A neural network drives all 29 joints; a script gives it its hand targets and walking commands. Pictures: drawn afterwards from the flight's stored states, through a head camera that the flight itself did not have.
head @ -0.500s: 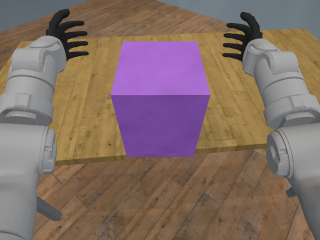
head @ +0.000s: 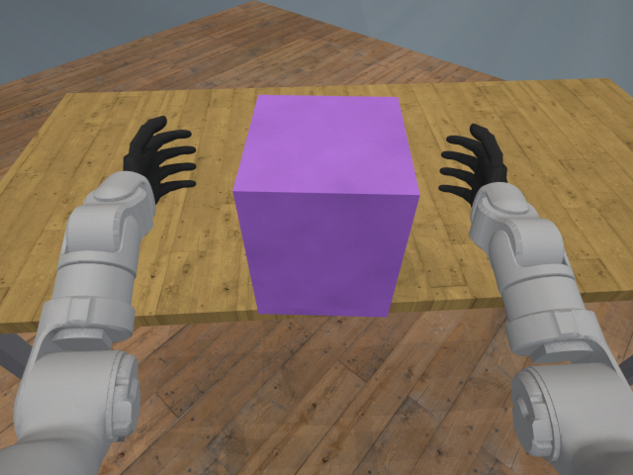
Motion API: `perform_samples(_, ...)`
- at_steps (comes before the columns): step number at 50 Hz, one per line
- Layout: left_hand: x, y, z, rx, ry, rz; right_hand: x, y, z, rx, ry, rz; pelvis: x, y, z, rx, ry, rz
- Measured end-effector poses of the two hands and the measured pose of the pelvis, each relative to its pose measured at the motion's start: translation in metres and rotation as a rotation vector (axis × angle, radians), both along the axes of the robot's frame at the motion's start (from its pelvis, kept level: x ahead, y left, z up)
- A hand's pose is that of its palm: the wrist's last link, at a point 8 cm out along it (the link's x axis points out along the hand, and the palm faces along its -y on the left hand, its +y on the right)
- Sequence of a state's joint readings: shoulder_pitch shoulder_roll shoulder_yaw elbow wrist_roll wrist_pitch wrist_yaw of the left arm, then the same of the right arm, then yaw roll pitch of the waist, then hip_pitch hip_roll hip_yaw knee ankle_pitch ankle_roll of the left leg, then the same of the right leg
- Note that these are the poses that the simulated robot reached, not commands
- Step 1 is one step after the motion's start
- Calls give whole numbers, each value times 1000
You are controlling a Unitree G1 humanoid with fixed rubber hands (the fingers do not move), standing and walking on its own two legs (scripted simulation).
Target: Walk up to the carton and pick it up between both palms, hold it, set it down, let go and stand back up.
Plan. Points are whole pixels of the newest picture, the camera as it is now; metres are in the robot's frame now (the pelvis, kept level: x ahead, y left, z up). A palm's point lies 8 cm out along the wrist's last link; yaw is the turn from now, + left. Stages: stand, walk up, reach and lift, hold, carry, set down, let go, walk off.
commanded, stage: set down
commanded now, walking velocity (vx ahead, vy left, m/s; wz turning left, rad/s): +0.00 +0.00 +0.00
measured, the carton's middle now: (325, 210) +0.47 +0.01 +0.08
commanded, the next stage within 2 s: none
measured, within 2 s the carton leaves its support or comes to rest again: neither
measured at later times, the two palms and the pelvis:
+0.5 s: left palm (136, 251) +0.35 +0.23 +0.13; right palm (486, 254) +0.35 -0.18 +0.12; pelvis -0.01 +0.00 +0.00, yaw -1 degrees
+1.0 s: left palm (137, 334) +0.28 +0.23 +0.07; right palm (487, 327) +0.28 -0.18 +0.07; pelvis +0.00 +0.00 +0.00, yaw -1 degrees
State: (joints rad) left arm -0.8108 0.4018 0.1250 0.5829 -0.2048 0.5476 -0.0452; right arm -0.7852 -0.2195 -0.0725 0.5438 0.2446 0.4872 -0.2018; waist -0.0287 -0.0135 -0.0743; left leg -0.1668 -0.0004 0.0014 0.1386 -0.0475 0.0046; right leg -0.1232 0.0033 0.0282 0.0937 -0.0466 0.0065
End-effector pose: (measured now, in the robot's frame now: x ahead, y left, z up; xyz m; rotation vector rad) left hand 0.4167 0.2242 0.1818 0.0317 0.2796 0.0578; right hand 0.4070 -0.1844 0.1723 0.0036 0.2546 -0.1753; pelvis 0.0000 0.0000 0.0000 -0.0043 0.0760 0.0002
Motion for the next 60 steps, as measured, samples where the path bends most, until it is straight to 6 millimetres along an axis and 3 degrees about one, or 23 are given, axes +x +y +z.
perform_samples(8, -21, 3, -8, -7, 0, -4, -19, 4, -11, -4, 9, -6, -4, 1, 0, 1, -39, -2)
perform_samples(34, -93, 7, -73, -17, 18, 0, -82, 3, -69, -16, 13, 3, -6, 2, -1, 2, -81, -17)
perform_samples(60, -164, 3, -138, 2, 63, -7, -152, 3, -129, -13, 79, 53, 10, 1, -3, 3, -59, -29)
